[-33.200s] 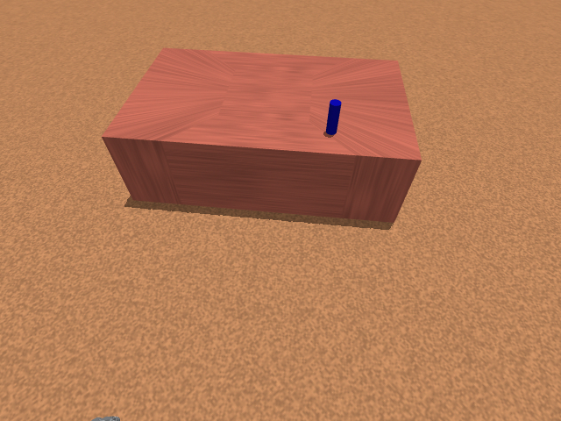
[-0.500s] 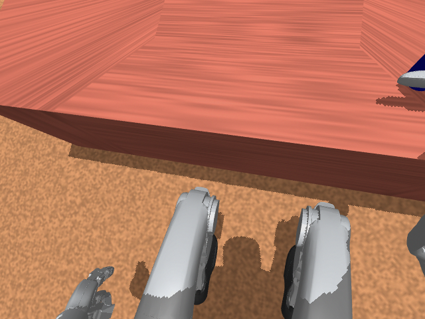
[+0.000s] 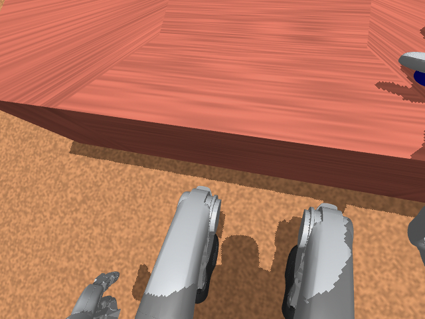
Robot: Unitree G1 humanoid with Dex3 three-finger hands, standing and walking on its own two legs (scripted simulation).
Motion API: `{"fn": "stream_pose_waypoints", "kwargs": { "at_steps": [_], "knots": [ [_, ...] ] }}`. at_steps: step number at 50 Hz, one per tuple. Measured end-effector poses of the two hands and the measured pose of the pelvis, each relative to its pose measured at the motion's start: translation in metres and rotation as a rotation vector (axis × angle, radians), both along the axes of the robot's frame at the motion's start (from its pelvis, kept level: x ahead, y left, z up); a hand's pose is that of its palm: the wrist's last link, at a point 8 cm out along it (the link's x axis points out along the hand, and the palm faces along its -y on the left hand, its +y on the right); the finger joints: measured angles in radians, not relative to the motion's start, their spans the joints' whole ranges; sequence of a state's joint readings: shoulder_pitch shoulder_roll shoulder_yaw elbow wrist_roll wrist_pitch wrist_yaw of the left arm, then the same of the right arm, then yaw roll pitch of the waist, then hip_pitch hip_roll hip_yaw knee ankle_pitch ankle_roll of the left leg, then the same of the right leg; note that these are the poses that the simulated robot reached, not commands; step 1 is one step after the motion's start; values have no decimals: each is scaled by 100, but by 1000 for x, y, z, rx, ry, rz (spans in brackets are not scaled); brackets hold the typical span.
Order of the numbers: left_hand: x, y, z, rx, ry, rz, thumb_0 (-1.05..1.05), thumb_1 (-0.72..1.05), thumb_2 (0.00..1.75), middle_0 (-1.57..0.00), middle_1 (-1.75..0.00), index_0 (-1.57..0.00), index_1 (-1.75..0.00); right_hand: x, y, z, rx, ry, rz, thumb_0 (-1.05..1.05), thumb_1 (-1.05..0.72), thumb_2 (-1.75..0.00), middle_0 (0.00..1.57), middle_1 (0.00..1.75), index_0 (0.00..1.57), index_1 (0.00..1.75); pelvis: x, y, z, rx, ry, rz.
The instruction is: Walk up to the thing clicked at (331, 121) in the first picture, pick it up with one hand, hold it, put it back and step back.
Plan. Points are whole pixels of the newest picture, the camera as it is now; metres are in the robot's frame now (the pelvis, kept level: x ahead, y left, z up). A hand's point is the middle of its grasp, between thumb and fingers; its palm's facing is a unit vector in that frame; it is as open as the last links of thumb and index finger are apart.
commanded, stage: close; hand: right
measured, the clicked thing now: out of the picture +0.55 -0.27 +0.03
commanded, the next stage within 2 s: settle in 0.98 s
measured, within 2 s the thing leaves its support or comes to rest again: leaves its support in 1.32 s
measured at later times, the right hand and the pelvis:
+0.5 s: hand out of the picture +0.53 -0.27 +0.02, palm faces +0.26 +0.97 -0.01, open 7.8 cm; pelvis +0.00 +0.00 +0.00, yaw +0 degrees
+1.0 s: hand out of the picture +0.52 -0.28 +0.02, palm faces +0.26 +0.97 -0.01, open 7.1 cm; pelvis +0.00 +0.00 +0.00, yaw +0 degrees
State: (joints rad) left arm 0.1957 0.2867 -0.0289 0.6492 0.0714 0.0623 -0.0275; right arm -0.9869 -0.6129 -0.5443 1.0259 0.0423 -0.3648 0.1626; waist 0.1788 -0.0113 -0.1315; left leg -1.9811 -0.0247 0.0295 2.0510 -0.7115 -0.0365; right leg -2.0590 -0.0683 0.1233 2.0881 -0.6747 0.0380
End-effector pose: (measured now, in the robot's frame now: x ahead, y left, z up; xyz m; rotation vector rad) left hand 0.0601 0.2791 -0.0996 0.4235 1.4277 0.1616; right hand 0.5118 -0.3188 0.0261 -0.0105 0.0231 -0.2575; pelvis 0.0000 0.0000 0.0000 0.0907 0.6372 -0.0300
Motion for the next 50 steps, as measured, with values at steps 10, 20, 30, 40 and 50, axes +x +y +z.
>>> {"fn": "stream_pose_waypoints", "kwargs": {
  "at_steps": [10, 20, 30, 40, 50],
  "knots": [
    [4, -6, 2, -15, -12, -4, 0, 97, 92, -20, -29, -19, -30, 0, 1, 1, 1, 8, -3, 0, -8, -29, 90, 52, 86, 52, 1, 0, 4, 2, 0, -2],
    [6, -7, 2, -21, -18, -7, 0, 101, 93, -20, -29, -19, -30, -9, 0, 0, 2, 2, -6, 0, -18, -40, 97, 61, 89, 59, 0, 0, 4, 0, -3, -2],
    [8, -4, 0, -14, -38, -12, 0, 100, 92, -20, -29, -19, -30, -15, 1, -2, 3, -1, -5, -1, -20, -46, 100, 67, 89, 64, -3, 1, 1, 0, -10, -1],
    [9, -2, -4, -17, -42, -14, 0, 97, 92, -20, -29, -19, -30, -21, -2, -4, -1, -3, -5, -1, -22, -49, 100, 70, 90, 67, -4, 2, -1, -4, -12, 0],
    [15, -3, -8, -24, -56, -28, 0, 94, 91, -21, -29, -19, -30, -24, -3, -6, 2, -15, -3, -1, -21, -54, 99, 74, 91, 73, -4, 3, -4, -6, -14, 1]
  ]
}}
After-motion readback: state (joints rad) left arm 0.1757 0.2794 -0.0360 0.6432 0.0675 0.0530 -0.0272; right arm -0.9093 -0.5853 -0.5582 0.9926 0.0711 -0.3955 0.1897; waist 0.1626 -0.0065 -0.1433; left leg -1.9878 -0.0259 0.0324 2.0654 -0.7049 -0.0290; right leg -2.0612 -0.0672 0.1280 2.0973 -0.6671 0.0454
